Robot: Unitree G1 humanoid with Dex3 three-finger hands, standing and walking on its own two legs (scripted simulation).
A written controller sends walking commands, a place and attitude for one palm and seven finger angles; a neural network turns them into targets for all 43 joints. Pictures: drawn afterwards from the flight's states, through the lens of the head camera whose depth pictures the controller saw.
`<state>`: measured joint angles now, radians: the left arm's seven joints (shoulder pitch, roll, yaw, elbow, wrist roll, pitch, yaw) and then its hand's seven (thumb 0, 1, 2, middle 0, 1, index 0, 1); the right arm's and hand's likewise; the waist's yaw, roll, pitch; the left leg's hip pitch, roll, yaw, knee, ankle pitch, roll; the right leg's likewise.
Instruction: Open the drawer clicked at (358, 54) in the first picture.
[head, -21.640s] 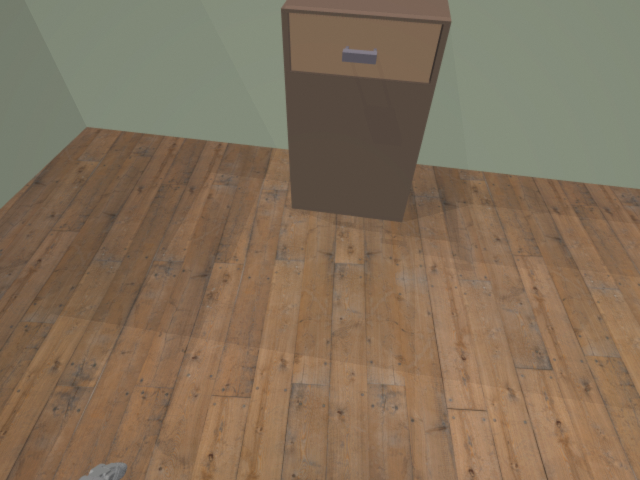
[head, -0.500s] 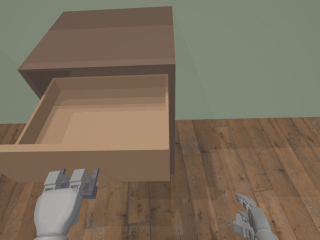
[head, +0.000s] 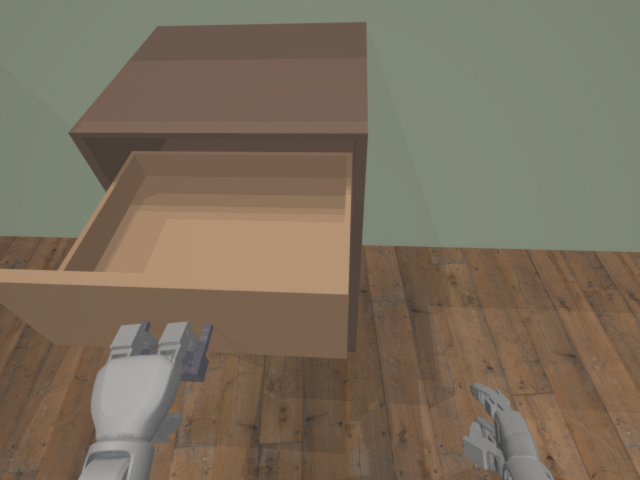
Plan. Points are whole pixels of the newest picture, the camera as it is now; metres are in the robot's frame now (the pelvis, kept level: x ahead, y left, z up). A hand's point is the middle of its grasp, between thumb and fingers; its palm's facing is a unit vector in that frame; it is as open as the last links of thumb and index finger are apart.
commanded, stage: open the thumb to release the handle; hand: left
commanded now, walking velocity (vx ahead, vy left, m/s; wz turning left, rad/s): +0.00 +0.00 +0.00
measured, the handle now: (169, 347) +0.27 +0.24 +0.01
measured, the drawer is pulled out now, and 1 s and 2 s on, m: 0.30 0.30 0.26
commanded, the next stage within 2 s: lift the hand off the handle in 0.10 s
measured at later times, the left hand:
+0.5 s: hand (161, 395) +0.21 +0.23 +0.00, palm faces +0.06 -0.05 -1.00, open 13.4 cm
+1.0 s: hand (154, 395) +0.20 +0.23 +0.01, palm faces -0.09 -0.09 -0.99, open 13.6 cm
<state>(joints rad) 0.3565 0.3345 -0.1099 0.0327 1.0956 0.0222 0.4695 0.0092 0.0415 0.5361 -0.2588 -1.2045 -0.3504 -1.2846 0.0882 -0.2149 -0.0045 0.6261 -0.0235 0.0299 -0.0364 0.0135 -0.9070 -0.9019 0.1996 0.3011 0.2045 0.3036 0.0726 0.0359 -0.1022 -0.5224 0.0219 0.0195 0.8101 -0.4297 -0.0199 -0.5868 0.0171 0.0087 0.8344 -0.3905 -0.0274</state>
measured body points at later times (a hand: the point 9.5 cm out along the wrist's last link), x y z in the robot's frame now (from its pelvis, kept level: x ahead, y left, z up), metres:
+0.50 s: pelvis -0.01 +0.00 +0.00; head +0.02 -0.03 +0.45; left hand +0.20 +0.23 +0.05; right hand +0.19 -0.22 -0.11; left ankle -0.01 +0.13 -0.70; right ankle +0.02 -0.10 -0.70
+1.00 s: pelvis -0.01 +0.00 +0.01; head +0.02 -0.02 +0.46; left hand +0.20 +0.23 +0.06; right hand +0.20 -0.21 -0.08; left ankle -0.01 +0.13 -0.70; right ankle +0.02 -0.10 -0.70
